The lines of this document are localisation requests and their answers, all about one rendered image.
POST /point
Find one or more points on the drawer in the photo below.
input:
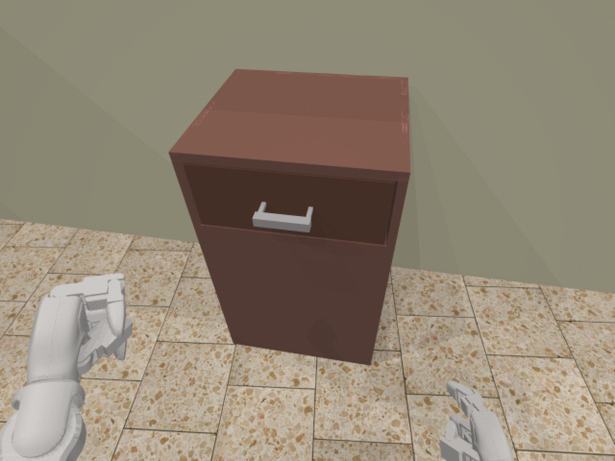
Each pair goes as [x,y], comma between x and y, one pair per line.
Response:
[344,208]

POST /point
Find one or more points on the robot left hand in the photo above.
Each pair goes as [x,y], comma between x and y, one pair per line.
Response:
[61,324]

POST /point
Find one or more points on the left robot forearm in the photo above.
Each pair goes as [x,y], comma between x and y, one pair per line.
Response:
[48,425]

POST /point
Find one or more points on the robot right hand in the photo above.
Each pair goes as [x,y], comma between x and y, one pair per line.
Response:
[482,439]

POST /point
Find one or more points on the cabinet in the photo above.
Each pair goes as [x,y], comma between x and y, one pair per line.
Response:
[293,293]

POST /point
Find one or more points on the handle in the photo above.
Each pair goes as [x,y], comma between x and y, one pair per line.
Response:
[281,221]

